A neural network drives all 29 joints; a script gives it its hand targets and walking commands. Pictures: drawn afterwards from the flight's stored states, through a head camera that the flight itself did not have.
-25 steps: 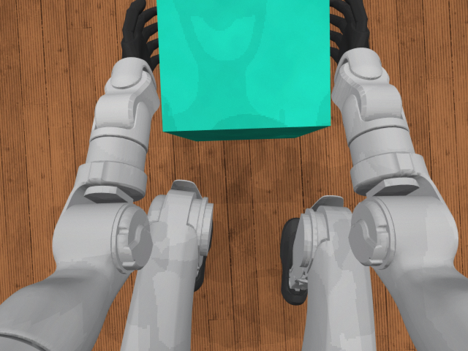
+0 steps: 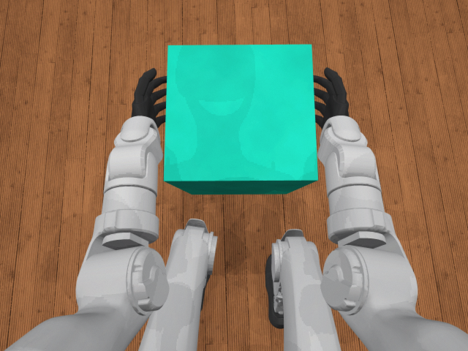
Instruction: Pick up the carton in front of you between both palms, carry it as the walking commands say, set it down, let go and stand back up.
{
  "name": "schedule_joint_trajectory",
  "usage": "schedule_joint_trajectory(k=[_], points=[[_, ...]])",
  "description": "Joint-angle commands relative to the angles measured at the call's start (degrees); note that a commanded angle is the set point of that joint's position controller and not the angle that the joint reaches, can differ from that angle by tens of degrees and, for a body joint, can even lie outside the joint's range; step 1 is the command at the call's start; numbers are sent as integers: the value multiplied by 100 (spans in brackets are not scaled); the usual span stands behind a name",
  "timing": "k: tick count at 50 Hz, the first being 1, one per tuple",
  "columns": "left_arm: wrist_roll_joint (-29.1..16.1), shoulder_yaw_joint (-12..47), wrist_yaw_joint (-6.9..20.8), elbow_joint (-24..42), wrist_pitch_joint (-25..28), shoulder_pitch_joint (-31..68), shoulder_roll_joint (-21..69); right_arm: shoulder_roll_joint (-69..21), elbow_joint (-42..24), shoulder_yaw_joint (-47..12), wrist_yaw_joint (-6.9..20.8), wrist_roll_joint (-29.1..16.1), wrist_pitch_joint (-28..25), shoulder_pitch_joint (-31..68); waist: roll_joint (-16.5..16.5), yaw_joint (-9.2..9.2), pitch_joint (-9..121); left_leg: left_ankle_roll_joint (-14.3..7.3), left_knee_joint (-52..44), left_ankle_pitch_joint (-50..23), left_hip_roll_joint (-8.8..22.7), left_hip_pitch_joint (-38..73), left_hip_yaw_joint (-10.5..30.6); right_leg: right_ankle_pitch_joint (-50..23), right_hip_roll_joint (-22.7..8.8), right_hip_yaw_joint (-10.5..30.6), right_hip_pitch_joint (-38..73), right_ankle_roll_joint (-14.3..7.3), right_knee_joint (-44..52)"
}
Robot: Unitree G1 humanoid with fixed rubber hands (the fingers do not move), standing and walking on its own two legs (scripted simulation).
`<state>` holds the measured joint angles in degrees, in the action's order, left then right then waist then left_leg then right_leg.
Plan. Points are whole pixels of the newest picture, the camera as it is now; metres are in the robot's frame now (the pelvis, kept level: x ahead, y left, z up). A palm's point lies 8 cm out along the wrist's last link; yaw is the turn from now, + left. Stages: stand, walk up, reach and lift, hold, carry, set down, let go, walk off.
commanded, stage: reach and lift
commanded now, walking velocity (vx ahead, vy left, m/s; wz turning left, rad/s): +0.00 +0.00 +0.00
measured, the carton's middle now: (239, 135) +0.47 +0.03 -0.12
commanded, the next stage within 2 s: none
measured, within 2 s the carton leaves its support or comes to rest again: neither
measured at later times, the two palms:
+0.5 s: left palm (105, 94) +0.42 +0.17 +0.11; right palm (402, 103) +0.43 -0.13 +0.11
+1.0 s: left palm out of the picture +0.38 +0.16 +0.26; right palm out of the picture +0.39 -0.14 +0.26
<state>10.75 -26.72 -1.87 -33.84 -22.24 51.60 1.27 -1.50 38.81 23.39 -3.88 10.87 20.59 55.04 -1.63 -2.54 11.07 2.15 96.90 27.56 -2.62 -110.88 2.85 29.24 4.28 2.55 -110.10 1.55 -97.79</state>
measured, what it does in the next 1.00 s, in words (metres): rises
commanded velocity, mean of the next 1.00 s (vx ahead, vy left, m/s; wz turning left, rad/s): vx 0.00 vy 0.00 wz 0.00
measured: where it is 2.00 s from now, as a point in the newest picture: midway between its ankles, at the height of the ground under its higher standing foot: (236, 297)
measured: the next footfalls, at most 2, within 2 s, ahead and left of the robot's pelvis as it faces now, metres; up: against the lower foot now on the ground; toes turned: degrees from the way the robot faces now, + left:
none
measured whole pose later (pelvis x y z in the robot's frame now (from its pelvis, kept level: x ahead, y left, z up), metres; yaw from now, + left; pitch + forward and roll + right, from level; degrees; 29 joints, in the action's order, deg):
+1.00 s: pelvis +0.09 +0.00 +0.25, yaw +1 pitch +4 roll +0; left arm 12.9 -16.2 -1.0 -23.1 -29.0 15.8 8.8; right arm -9.0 24.2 16.3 -1.3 12.9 27.9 16.1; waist -0.4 -0.7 5.6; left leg 0.4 33.7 15.2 -1.4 -22.4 3.7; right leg 16.5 1.7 4.0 -21.4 0.2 -34.1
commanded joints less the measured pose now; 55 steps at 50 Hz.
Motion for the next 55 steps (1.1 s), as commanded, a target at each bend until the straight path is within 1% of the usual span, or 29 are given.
schedule_joint_trajectory(k=[1, 4, 8, 14, 19, 26, 34, 41, 48, 51, 55], points=[[-1050, 3575, 1441, 6, 36, 3649, 6115, -6347, 6, -3249, 1423, -1019, -55, 3387, 11, -180, 5805, -60, -1208, -1358, -668, 4003, -589, -1038, 682, -460, 3259, -38, 1294], [-1033, 3654, 1410, 6, 37, 3323, 6173, -6415, -28, -3359, 1425, -1054, -44, 3079, -27, -183, 5500, -87, -1485, -1304, -676, 4269, -528, -994, 678, -409, 3494, -17, 1579], [-967, 3658, 1397, -78, 57, 2909, 6275, -6483, 12, -3358, 1417, -982, -54, 2643, -36, -132, 5029, -112, -1884, -1228, -690, 4616, -439, -942, 661, -332, 3813, -24, 2006], [-853, 3639, 1406, -160, 114, 2325, 6372, -6546, 59, -3292, 1413, -817, -116, 1999, 39, -32, 4442, -135, -2507, -1230, -684, 5212, -320, -982, 600, -185, 4429, -78, 2670], [-793, 3689, 1406, -136, 158, 1858, 6428, -6597, -2, -3325, 1416, -752, -157, 1515, 89, 8, 4064, -162, -3053, -1312, -642, 5808, -209, -1104, 535, -59, 5072, -122, 3218], [-740, 3830, 1412, -56, 165, 1140, 6491, -6687, -180, -3493, 1436, -712, -139, 810, 94, 32, 3528, -209, -3871, -1616, -556, 6790, -45, -1452, 440, 107, 6107, -157, 4051], [-685, 4008, 1418, 140, 93, 283, 6465, -6661, -422, -3691, 1461, -667, -38, -17, 107, 89, 2768, -246, -4913, -2194, -458, 8022, 130, -2106, 313, 269, 7421, -181, 5091], [-725, 4234, 1449, 433, -145, -347, 6437, -6612, -721, -3877, 1554, -670, 222, -684, 161, 121, 2043, -240, -5813, -2689, -377, 9065, 219, -2666, 207, 346, 8521, -191, 6003], [-825, 4543, 1494, 991, -628, -738, 6419, -6474, -1332, -4098, 1633, -764, 713, -1109, 141, 191, 1266, -212, -6671, -2891, -302, 10077, 231, -2921, 103, 323, 9535, -169, 6879], [-823, 4514, 1509, 1158, -878, -864, 6314, -6382, -1517, -4030, 1653, -747, 975, -1256, 126, 252, 816, -207, -7038, -2784, -264, 10394, 230, -2815, 83, 300, 9864, -178, 7226], [-657, 4153, 1530, 1044, -1124, -870, 6198, -6243, -1404, -3706, 1708, -614, 1233, -1260, 162, 232, 76, -234, -7360, -2138, -224, 10413, 200, -2178, 49, 249, 9913, -205, 7491]])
